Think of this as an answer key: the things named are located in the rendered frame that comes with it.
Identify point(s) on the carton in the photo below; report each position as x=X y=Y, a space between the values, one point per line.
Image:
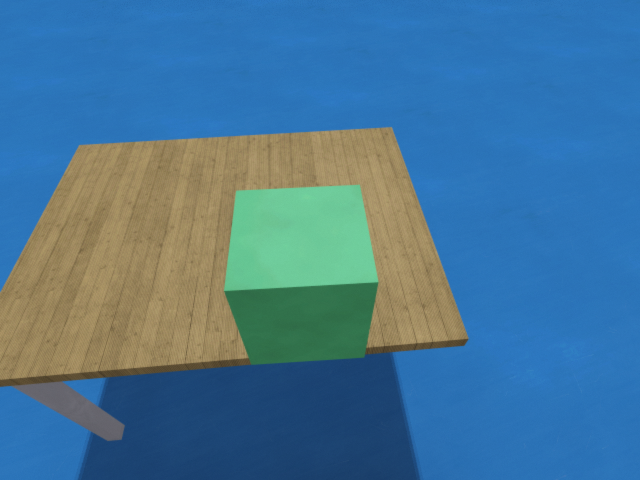
x=301 y=279

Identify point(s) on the table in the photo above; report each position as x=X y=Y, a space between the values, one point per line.
x=124 y=273

